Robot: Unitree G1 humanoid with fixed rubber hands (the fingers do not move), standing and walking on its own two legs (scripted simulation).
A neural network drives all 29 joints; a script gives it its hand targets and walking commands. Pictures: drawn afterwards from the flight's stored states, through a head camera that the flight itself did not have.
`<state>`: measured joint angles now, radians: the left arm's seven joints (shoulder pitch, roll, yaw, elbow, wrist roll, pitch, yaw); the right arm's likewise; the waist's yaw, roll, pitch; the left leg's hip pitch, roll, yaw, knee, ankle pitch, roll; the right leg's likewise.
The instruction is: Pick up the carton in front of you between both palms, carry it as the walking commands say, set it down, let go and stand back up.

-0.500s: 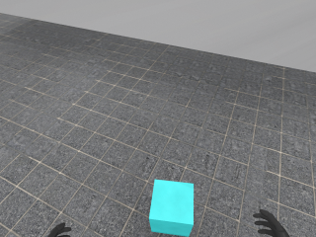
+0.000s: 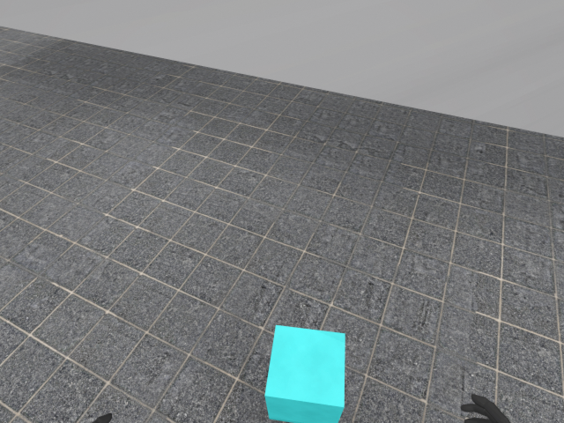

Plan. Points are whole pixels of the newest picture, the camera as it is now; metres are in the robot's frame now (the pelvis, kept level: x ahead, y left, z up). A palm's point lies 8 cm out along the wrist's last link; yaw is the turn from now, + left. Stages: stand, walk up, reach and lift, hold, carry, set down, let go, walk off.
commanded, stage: stand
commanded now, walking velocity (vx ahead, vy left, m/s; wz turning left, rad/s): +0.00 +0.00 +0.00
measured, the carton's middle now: (305, 377) +0.41 -0.05 -0.65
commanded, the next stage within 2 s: none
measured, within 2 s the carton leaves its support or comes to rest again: neither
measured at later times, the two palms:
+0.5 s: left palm out of the picture +0.08 +0.31 -0.09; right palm out of the picture +0.09 -0.30 -0.10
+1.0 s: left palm out of the picture +0.06 +0.31 -0.10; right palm out of the picture +0.07 -0.30 -0.10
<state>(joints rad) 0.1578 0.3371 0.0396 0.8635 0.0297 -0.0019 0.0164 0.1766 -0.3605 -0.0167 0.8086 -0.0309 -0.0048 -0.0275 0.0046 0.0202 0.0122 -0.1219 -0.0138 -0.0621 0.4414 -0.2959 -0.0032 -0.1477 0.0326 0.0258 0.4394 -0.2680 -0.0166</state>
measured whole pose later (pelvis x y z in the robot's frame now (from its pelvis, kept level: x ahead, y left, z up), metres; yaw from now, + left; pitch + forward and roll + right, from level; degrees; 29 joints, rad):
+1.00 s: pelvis -0.02 +0.00 +0.01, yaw +0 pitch -3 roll +0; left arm 0.12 0.38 0.01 1.04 0.01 -0.01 0.01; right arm 0.14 -0.39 0.01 1.00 -0.02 -0.02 -0.02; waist 0.01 0.01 0.03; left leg -0.09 -0.02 -0.06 0.35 -0.21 0.00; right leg -0.12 0.02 0.03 0.35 -0.19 -0.01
